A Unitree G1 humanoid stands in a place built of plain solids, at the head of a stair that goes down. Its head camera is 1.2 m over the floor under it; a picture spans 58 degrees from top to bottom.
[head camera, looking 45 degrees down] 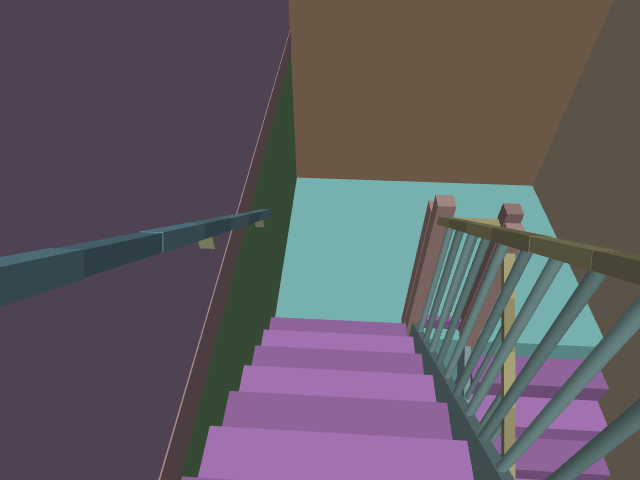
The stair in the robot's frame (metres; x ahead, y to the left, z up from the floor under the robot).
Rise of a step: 0.17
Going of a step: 0.21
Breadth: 0.90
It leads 3 degrees to the right of straight ahead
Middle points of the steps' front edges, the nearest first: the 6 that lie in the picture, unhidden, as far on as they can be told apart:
0.59 -0.06 -0.34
0.80 -0.07 -0.52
1.02 -0.08 -0.69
1.23 -0.10 -0.86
1.44 -0.11 -1.04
1.66 -0.12 -1.21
